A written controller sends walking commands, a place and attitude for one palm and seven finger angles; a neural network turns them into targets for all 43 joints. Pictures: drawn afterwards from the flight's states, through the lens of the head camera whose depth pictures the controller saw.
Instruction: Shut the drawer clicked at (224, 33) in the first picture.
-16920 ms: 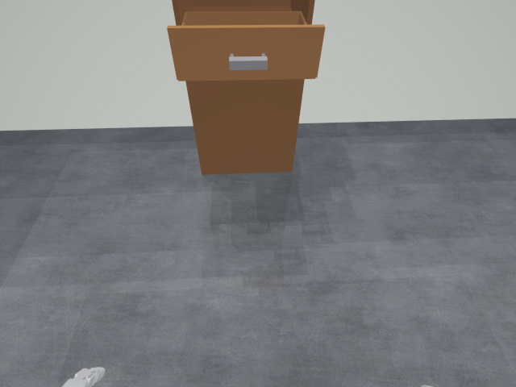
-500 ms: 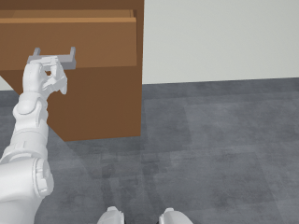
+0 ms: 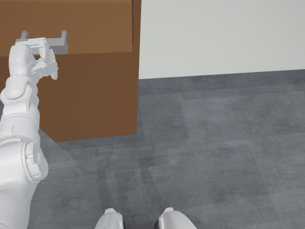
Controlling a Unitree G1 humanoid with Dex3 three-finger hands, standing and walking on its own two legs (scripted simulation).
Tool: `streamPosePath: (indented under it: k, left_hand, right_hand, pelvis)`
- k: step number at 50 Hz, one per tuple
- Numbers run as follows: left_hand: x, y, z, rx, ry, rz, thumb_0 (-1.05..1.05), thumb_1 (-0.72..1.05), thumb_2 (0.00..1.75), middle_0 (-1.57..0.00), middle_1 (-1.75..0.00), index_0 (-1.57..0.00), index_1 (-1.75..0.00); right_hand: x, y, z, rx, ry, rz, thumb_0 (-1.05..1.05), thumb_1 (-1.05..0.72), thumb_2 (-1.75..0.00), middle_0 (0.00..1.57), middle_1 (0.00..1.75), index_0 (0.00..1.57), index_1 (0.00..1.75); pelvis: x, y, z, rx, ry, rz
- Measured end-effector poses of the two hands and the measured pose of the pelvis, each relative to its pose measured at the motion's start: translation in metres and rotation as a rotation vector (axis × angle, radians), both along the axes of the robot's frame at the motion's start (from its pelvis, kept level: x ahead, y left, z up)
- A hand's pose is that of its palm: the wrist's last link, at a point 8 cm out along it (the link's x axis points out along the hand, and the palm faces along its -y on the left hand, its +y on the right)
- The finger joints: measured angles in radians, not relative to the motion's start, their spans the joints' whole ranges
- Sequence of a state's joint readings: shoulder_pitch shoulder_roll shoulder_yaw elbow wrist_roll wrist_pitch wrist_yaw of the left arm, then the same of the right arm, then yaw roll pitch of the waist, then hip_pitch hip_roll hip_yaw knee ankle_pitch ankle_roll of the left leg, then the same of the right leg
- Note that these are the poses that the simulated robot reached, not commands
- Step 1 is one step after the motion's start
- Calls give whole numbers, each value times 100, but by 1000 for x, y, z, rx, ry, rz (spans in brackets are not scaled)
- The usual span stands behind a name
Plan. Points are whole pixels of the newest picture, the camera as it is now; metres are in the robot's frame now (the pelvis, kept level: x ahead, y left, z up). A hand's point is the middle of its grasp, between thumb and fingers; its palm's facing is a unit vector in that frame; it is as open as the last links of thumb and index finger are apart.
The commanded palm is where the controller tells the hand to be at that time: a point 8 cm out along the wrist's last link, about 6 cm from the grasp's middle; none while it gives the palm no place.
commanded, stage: push the drawer shut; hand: left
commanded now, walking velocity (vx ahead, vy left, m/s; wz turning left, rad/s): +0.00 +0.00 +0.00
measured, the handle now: (43, 40) +0.60 +0.23 +0.09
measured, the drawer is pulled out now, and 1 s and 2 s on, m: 0.00 0.00 0.00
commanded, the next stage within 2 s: pull the fist back off the drawer in 0.32 s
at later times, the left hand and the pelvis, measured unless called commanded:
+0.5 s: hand (48, 59) +0.53 +0.21 +0.09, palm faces +0.04 -1.00 -0.04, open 3.4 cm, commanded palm +0.54 +0.24 +0.09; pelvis -0.03 +0.00 -0.02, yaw +1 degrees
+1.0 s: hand (52, 62) +0.52 +0.20 +0.09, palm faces +0.06 -1.00 -0.01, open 3.3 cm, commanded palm +0.48 +0.24 +0.09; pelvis -0.01 +0.01 -0.01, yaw -1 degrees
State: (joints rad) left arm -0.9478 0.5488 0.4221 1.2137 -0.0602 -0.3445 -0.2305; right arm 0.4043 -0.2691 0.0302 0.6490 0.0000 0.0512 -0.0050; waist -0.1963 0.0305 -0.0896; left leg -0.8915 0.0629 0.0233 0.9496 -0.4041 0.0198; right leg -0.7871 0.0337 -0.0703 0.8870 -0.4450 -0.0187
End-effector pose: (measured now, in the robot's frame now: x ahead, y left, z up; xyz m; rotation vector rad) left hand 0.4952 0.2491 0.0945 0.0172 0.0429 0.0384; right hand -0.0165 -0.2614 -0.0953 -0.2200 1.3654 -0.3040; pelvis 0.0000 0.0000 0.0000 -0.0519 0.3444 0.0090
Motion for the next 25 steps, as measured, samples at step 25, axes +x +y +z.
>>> streamPosePath:
  k: [25]
  left_hand:
    - [9,10,2,18,16,6,7,64,92,-140,-160,-140,-160]
  right_hand:
    - [-57,4,-1,-40,80,24,0,-90,-90,21,30,20,30]
  pelvis:
    - [-29,2,-15,-35,49,27]
